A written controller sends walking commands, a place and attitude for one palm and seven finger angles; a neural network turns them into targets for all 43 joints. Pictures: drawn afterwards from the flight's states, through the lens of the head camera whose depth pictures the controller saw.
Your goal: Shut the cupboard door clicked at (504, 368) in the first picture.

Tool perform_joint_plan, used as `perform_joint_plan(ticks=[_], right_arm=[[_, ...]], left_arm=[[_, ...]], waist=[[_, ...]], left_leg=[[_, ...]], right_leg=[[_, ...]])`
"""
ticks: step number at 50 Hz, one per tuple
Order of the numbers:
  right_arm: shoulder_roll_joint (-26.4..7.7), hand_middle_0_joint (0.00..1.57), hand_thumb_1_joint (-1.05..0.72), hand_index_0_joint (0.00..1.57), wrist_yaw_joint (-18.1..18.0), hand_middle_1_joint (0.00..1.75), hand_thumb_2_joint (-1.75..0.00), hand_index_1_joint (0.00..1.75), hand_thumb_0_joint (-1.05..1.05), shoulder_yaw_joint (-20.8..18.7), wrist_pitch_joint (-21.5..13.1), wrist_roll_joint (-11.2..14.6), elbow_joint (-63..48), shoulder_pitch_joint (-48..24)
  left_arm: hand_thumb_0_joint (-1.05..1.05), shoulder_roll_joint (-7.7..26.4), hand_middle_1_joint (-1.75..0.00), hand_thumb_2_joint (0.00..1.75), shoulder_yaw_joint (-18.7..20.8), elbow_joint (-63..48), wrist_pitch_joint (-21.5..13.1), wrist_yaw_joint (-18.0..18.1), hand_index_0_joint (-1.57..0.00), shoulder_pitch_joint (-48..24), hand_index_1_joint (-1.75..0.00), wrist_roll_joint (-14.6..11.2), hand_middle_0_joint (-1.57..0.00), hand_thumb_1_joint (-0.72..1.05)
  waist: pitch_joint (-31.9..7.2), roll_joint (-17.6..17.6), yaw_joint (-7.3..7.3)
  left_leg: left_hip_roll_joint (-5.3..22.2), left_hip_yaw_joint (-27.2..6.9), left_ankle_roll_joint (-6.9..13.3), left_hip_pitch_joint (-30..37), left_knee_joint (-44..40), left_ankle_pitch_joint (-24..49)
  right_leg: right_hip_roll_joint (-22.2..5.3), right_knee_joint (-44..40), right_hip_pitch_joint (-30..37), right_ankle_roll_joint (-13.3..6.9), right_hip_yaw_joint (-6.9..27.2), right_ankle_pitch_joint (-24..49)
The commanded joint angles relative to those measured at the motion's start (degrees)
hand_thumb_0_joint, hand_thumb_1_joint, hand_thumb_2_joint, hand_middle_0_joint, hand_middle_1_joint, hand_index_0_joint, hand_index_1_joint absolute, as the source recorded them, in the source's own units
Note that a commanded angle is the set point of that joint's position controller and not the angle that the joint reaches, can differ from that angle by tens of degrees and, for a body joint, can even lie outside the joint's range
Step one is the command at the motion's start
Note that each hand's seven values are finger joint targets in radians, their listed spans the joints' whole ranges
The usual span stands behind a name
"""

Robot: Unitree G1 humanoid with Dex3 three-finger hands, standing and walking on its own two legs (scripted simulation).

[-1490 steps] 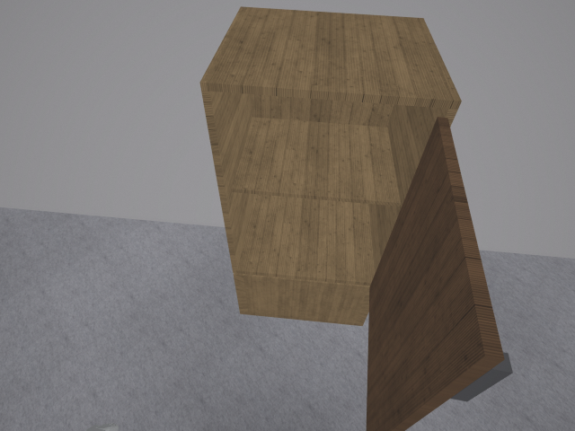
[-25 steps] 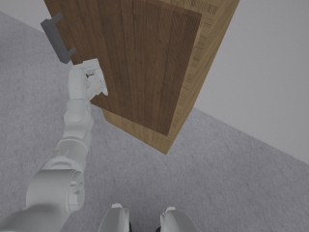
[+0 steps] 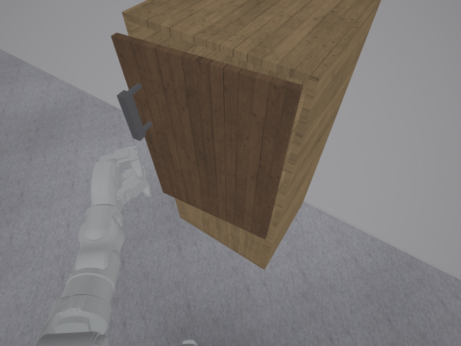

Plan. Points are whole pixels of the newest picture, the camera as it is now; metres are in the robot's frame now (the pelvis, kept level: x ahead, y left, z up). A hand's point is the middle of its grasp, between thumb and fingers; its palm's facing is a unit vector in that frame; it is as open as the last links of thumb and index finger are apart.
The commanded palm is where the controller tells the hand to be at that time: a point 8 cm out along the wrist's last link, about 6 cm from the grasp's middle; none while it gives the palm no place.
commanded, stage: draw the hand back to the body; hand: left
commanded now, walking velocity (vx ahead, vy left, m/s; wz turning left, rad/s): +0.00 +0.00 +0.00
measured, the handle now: (138, 112) +0.65 +0.23 +0.02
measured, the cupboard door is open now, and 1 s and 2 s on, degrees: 6 6 6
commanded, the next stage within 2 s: step back with the hand held close in 1.22 s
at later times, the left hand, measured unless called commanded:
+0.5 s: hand (54, 220) +0.27 +0.23 +0.15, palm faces +0.25 -0.93 -0.26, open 3.7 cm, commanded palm +0.22 +0.28 +0.17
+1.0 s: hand out of the picture +0.19 +0.28 +0.21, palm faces +0.49 -0.76 -0.42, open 7.0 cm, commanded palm +0.15 +0.31 +0.22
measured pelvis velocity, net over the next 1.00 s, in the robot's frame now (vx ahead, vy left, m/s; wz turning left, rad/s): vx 0.02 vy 0.01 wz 0.04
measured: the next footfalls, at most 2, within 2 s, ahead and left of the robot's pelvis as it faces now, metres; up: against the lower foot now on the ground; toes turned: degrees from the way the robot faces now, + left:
none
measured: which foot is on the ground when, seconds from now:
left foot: down 0.00-1.00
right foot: down 0.00-1.00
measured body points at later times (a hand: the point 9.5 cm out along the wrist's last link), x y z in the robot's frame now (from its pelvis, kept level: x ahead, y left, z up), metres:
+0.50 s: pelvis +0.01 +0.02 +0.04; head -0.01 +0.00 +0.49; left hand +0.25 +0.28 +0.17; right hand +0.21 -0.18 -0.03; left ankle +0.03 +0.10 -0.69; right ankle -0.02 -0.08 -0.69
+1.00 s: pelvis +0.02 +0.01 +0.05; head -0.01 -0.03 +0.50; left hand +0.16 +0.32 +0.23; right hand +0.21 -0.21 -0.04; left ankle +0.03 +0.10 -0.69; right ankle -0.02 -0.08 -0.69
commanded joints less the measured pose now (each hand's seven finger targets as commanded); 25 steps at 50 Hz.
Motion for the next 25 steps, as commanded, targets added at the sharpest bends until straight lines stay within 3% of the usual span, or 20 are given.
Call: perform_joint_plan(ticks=[1,2,3,5,7,8,10,12,14,17,24,25], right_arm=[[-7.47,0.2,-0.9,0.2,-1.5,0.3,-0.9,0.3,0.0,-2.22,-4.36,0.51,-7.63,-4.02],[-7.46,0.2,-0.9,0.2,-1.48,0.3,-0.9,0.3,0.0,-2.06,-4.67,0.54,-7.92,-4.66],[-7.57,0.2,-0.9,0.2,-1.5,0.3,-0.9,0.3,0.0,-1.96,-4.95,0.69,-8.49,-5.57],[-7.7,0.2,-0.9,0.2,-1.67,0.3,-0.9,0.3,0.0,-1.7,-5.39,1.07,-9.56,-7.19],[-7.63,0.2,-0.9,0.2,-1.97,0.3,-0.9,0.3,0.0,-1.35,-5.79,1.32,-10.48,-9.14],[-6.03,0.2,-0.9,0.2,-2.9,0.3,-0.9,0.3,0.0,-1.63,-3.85,1.29,-11.78,-11.38],[-5.83,0.2,-0.9,0.2,-4.02,0.3,-0.9,0.3,0.0,-1.21,-3.38,1.26,-13.42,-12.77],[-5.72,0.2,-0.9,0.2,-4.61,0.3,-0.9,0.3,0.0,-0.48,-3.21,1.1,-13.28,-14.13],[-5.53,0.2,-0.9,0.2,-5.12,0.3,-0.9,0.3,0.0,-0.02,-3.15,1.07,-13.19,-15.35],[-5.28,0.2,-0.9,0.2,-5.78,0.3,-0.9,0.3,0.0,0.65,-3.43,0.9,-12.73,-16.45],[-4.63,0.2,-0.9,0.2,-5.31,0.3,-0.9,0.3,0.0,1.54,-5.48,0.08,-12.01,-17.69],[-4.96,0.2,-0.9,0.2,-5.25,0.3,-0.9,0.3,0.0,1.46,-5.87,-0.2,-11.66,-17.64]], left_arm=[[0.0,9.48,-1.5,0.9,0.88,-19.19,-3.93,-0.09,-1.3,-15.56,-1.5,-0.61,-1.3,0.9],[0.0,8.71,-1.5,0.9,-0.27,-20.43,-3.65,-0.34,-1.3,-14.24,-1.5,-0.56,-1.3,0.9],[0.0,9.17,-1.47,0.9,0.15,-21.58,-3.1,-0.61,-1.27,-11.61,-1.47,-0.68,-1.27,0.9],[0.0,9.49,-1.41,0.9,0.48,-22.47,-0.98,-1.33,-1.22,-7.21,-1.41,-1.48,-1.22,0.9],[0.0,10.31,-1.35,0.9,1.6,-25.34,1.16,-2.0,-1.16,-4.71,-1.35,-2.42,-1.16,0.9],[0.0,11.81,-1.32,0.9,-2.73,-31.9,2.65,1.08,-1.13,-4.06,-1.32,2.96,-1.13,0.9],[0.0,10.85,-1.26,0.9,-2.62,-38.01,5.37,3.49,-1.08,1.0,-1.26,2.96,-1.08,0.9],[0.0,11.7,-1.2,0.9,-2.52,-41.94,7.42,5.25,-1.02,3.82,-1.2,3.95,-1.02,0.9],[0.0,11.98,-1.14,0.9,-2.25,-44.23,9.15,6.33,-0.97,5.51,-1.14,4.49,-0.97,0.9],[0.0,12.41,-1.05,0.9,-1.36,-46.17,11.2,7.2,-0.89,8.72,-1.05,4.73,-0.89,0.9],[0.0,13.05,-0.84,0.9,1.27,-57.94,13.08,7.95,-0.69,20.34,-0.84,5.08,-0.69,0.9],[0.0,14.21,-0.81,0.9,2.84,-57.85,13.45,7.94,-0.67,23.97,-0.81,4.96,-0.67,0.9]], waist=[[-12.6,1.38,0.6],[-11.73,0.93,0.5],[-11.79,1.98,1.47],[-9.81,1.38,2.1],[-9.4,-0.53,2.97],[-10.94,-0.71,3.17],[-9.52,-1.23,3.18],[-7.65,0.62,3.25],[-3.93,-1.54,2.95],[-0.33,-1.17,3.31],[-0.65,4.04,4.69],[-0.16,2.17,5.25]], left_leg=[[-1.26,-2.94,0.99,19.31,-7.51,12.58],[-1.15,-3.25,0.88,19.97,-8.41,12.16],[-1.11,-3.36,0.69,20.82,-9.08,12.06],[-1.18,-3.32,0.8,20.9,-10.43,10.79],[-1.08,-3.47,0.71,21.26,-12.05,10.93],[-1.39,-3.22,0.43,25.22,-14.75,10.96],[-1.16,-3.44,0.66,27.0,-16.38,12.56],[-0.7,-3.95,0.51,29.53,-18.42,13.64],[-0.32,-4.37,0.47,30.49,-20.77,12.4],[-0.17,-4.54,0.46,32.55,-23.77,11.68],[0.58,-5.68,-0.53,39.31,-28.19,18.58],[0.54,-5.54,-0.4,38.67,-28.43,20.03]], right_leg=[[-0.8,-9.64,4.23,2.58,2.5,19.58],[-0.78,-9.88,4.35,2.43,2.07,18.51],[-0.75,-10.18,4.68,2.18,1.94,17.71],[-0.82,-11.41,6.13,2.16,1.92,16.33],[-1.11,-12.17,8.57,2.0,1.6,16.68],[-2.4,-15.69,11.13,1.92,4.36,16.53],[-2.51,-17.38,13.69,2.01,3.58,18.14],[-2.74,-18.61,15.18,1.78,3.06,18.77],[-2.6,-20.9,15.86,1.76,2.61,17.3],[-2.73,-23.92,17.8,1.74,2.48,16.45],[-2.97,-27.38,24.01,1.27,1.56,20.41],[-2.8,-28.06,25.18,1.34,1.56,21.69]])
